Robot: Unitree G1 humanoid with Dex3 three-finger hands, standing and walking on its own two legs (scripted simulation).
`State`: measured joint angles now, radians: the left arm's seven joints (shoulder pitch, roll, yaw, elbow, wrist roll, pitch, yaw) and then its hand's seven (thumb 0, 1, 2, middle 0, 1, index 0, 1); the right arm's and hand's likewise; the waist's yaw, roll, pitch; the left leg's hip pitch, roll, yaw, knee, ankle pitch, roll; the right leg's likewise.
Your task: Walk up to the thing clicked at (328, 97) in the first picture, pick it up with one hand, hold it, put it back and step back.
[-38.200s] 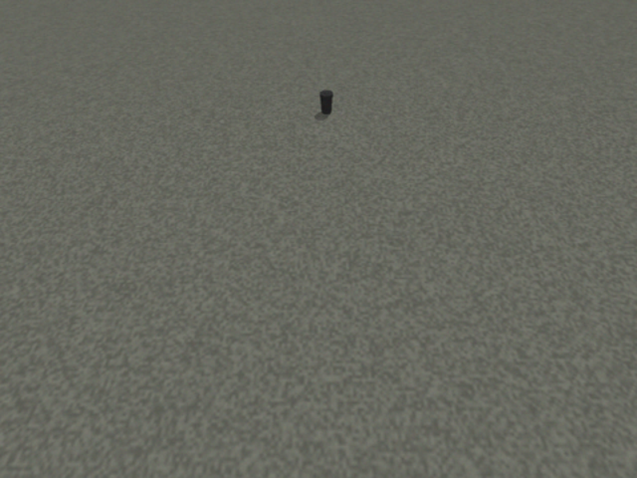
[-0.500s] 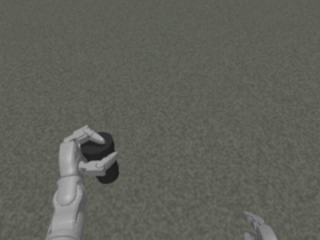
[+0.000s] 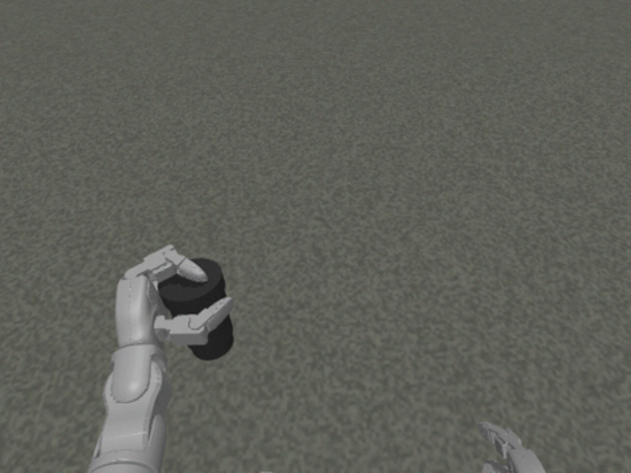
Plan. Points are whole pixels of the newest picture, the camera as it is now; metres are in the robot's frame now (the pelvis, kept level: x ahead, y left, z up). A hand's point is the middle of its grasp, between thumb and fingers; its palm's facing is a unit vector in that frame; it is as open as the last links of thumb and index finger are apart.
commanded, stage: crouch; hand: left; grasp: from the side
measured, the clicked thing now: (202, 313) +0.33 +0.16 +0.01
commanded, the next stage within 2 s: none
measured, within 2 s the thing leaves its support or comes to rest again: neither
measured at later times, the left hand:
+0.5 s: hand (206, 328) +0.34 +0.18 -0.06, palm faces +0.20 -0.98 +0.00, open 6.8 cm
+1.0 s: hand (226, 365) +0.38 +0.20 -0.31, palm faces +0.23 -0.97 -0.03, open 6.7 cm
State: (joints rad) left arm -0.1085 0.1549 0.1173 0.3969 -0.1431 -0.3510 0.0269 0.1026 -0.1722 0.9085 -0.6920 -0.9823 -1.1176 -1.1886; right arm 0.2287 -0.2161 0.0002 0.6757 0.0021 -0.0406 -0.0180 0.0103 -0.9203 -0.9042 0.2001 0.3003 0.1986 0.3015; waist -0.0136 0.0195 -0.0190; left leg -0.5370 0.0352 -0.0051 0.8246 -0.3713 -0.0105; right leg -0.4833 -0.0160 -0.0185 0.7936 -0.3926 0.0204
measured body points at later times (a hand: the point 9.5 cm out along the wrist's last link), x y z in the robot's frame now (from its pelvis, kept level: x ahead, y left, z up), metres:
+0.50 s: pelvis -0.02 -0.01 -0.06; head +0.08 +0.01 +0.38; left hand +0.32 +0.23 -0.06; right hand +0.12 -0.26 -0.17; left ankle +0.03 +0.12 -0.70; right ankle +0.01 -0.13 -0.70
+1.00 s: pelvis -0.06 +0.00 -0.27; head +0.13 +0.02 +0.14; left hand +0.36 +0.25 -0.30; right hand +0.06 -0.27 -0.40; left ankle +0.03 +0.12 -0.70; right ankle +0.01 -0.13 -0.70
